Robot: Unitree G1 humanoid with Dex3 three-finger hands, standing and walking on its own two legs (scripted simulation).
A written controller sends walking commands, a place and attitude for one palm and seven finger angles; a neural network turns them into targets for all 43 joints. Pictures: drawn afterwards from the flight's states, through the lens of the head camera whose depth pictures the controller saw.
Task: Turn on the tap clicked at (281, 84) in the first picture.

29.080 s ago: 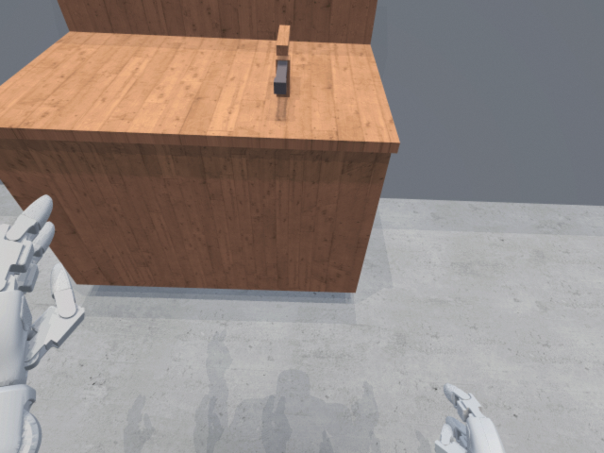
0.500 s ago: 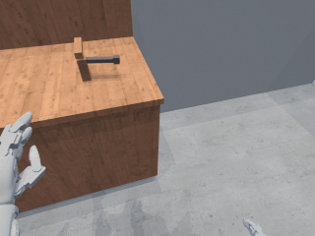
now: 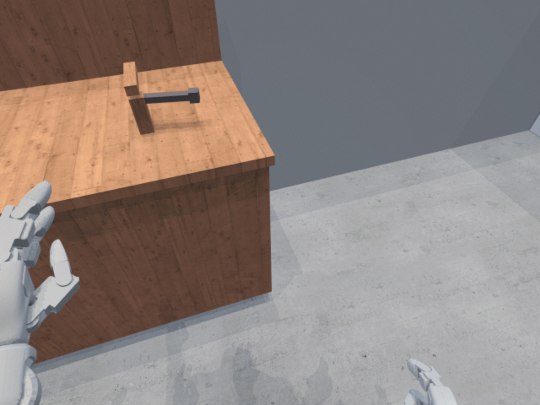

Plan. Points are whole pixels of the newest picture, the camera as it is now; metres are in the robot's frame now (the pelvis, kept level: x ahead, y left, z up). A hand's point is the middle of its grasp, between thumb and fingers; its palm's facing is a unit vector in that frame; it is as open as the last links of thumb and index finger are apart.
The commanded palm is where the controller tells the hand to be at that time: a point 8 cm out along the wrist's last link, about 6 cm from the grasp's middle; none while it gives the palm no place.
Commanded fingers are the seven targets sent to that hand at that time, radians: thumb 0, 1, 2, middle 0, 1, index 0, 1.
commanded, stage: stop stepping back and stand still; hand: left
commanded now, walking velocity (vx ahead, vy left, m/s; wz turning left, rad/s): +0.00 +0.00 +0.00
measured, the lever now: (194, 95) +0.79 +0.24 +0.09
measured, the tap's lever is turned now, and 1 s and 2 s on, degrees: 78 78 78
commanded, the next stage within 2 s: stand and check the lever's angle in 0.08 s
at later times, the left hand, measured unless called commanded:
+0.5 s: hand (74, 266) +0.23 +0.24 +0.16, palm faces +0.35 -0.85 -0.40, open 7.4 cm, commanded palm +0.18 +0.29 +0.18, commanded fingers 0.00 0.90 0.90 -0.20 -0.30 -0.20 -0.30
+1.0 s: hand (50, 264) +0.23 +0.27 +0.16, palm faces +0.39 -0.84 -0.37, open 7.4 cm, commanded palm +0.18 +0.31 +0.18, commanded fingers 0.00 0.90 0.90 -0.20 -0.30 -0.20 -0.30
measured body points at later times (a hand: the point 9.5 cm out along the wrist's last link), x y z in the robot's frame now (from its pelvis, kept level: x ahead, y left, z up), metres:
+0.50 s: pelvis +0.01 +0.01 +0.00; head +0.02 +0.00 +0.45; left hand +0.21 +0.29 +0.18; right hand +0.19 -0.22 -0.08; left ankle +0.03 +0.13 -0.74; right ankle +0.03 -0.06 -0.74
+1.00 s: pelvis +0.01 +0.03 +0.01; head +0.02 +0.03 +0.46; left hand +0.21 +0.31 +0.18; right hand +0.19 -0.20 -0.07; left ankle +0.03 +0.13 -0.74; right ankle +0.03 -0.06 -0.74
